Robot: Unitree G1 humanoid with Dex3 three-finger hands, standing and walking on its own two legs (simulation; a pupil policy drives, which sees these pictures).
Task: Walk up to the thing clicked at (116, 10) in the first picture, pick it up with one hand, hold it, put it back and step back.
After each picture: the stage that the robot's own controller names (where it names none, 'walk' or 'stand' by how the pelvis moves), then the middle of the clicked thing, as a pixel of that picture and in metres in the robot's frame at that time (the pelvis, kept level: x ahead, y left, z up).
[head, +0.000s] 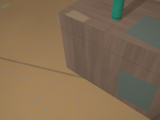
stand; (119, 1) +1.00 -0.20 +0.01
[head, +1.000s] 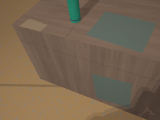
walk; (73, 2) +0.91 +0.13 +0.03
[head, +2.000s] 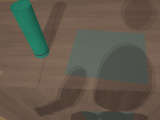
rise first; (33, 32) +0.54 +0.24 +0.06
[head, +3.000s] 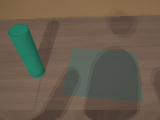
stand; (29, 54) +0.48 +0.25 +0.03
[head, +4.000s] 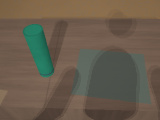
stand; (40, 53) +0.49 +0.21 +0.01
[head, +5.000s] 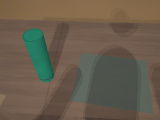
stand; (40, 58) +0.47 +0.21 +0.01
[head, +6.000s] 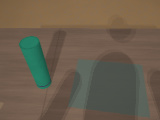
stand; (37, 65) +0.45 +0.22 +0.00
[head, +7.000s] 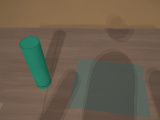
stand; (37, 65) +0.45 +0.22 +0.00
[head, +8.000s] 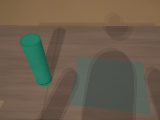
rise first; (38, 63) +0.46 +0.22 +0.01
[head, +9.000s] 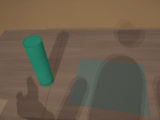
rise first; (40, 64) +0.46 +0.24 +0.01
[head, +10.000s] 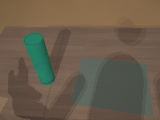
go down; (41, 62) +0.47 +0.22 +0.01
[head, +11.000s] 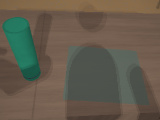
go down; (25, 53) +0.45 +0.21 +0.05
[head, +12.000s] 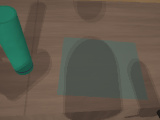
close in; (15, 46) +0.45 +0.22 +0.07
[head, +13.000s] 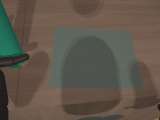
close; (3, 37) +0.47 +0.23 +0.09
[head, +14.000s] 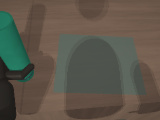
lift; (13, 53) +0.42 +0.21 +0.08
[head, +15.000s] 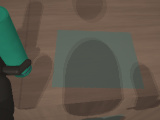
lift; (10, 48) +0.43 +0.21 +0.09
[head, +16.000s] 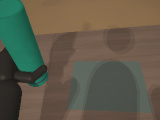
lift; (25, 51) +0.33 +0.17 +0.24
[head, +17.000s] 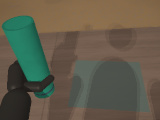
hold; (33, 62) +0.33 +0.17 +0.18
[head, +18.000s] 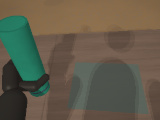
hold; (28, 62) +0.33 +0.18 +0.19
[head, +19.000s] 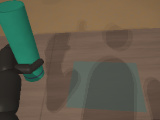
crouch; (24, 46) +0.39 +0.20 +0.19
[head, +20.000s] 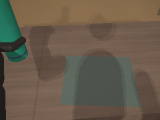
lower; (5, 25) +0.46 +0.24 +0.21
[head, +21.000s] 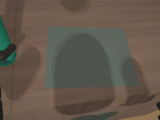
lower; out of the picture +0.48 +0.24 +0.09
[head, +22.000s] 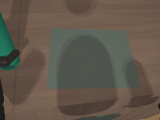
lower; out of the picture +0.46 +0.24 +0.09
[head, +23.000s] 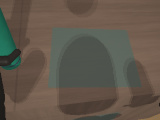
lower; out of the picture +0.47 +0.23 +0.09
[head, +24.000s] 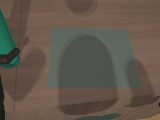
lower; out of the picture +0.47 +0.24 +0.09
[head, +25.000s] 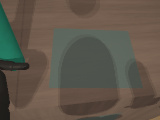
open; (3, 40) +0.46 +0.23 +0.09
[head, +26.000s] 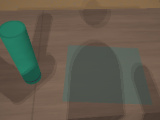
sink last; (24, 57) +0.43 +0.21 +0.06
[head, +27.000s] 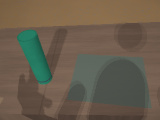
stand; (37, 60) +0.46 +0.24 +0.05
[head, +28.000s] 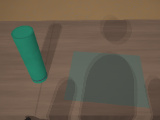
stand; (32, 58) +0.45 +0.23 +0.05
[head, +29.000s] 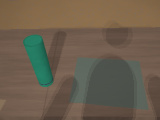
stand; (40, 63) +0.47 +0.22 +0.01
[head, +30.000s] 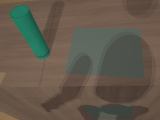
walk; (33, 36) +0.55 +0.25 +0.02
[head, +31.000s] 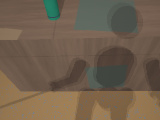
walk; out of the picture +0.81 +0.20 +0.03
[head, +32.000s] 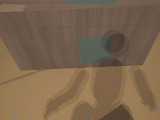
stand; out of the picture +1.11 +0.28 +0.03
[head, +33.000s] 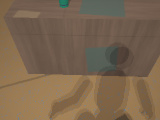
stand; out of the picture +1.14 +0.20 +0.01
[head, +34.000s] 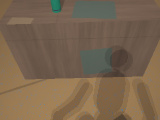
stand; out of the picture +1.14 +0.23 +0.00
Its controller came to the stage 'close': yes
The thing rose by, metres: 0.20
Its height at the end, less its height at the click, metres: +0.00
